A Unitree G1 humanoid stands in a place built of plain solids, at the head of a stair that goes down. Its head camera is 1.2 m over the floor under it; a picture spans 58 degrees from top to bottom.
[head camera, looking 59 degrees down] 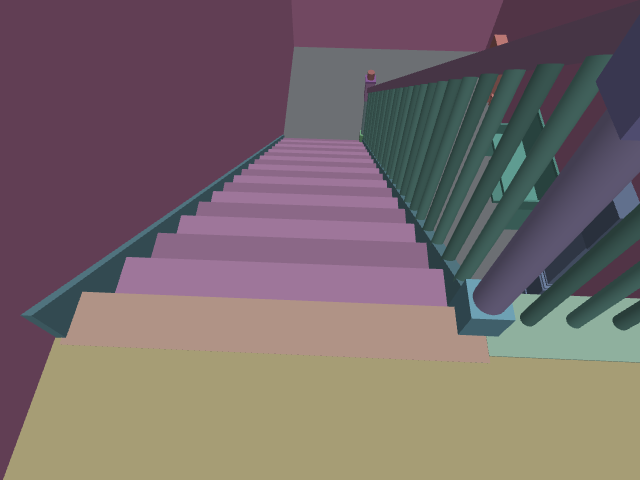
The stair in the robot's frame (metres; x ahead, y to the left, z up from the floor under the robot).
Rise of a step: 0.19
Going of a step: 0.22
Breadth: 1.15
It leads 2 degrees to the right of straight ahead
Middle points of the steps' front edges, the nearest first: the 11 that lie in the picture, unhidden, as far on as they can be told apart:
0.51 0.16 0.00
0.74 0.13 -0.19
0.96 0.12 -0.38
1.19 0.11 -0.58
1.41 0.10 -0.77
1.63 0.09 -0.96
1.86 0.08 -1.16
2.08 0.07 -1.35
2.30 0.06 -1.54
2.53 0.05 -1.74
2.75 0.04 -1.93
